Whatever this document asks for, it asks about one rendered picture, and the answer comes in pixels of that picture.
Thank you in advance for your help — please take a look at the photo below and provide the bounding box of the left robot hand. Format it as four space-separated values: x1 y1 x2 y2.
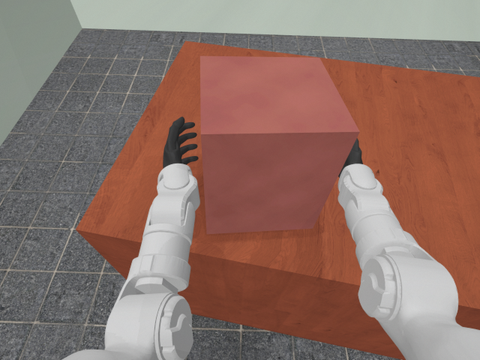
163 117 198 168

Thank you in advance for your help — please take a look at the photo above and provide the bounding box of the carton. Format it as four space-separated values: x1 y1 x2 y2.
200 56 360 234

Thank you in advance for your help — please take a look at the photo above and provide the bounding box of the right robot hand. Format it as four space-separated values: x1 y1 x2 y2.
338 138 363 178

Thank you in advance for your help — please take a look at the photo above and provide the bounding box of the right robot upper arm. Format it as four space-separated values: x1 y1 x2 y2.
358 253 480 360

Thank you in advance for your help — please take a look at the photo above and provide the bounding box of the pedestal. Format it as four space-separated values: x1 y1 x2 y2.
76 41 480 360

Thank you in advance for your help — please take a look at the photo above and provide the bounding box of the left robot upper arm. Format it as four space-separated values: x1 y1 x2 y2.
62 292 194 360

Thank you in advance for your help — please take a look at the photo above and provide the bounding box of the robot right forearm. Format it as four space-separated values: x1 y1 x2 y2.
338 163 458 315

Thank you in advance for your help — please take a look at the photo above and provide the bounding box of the robot left forearm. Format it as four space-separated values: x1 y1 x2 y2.
105 163 200 346

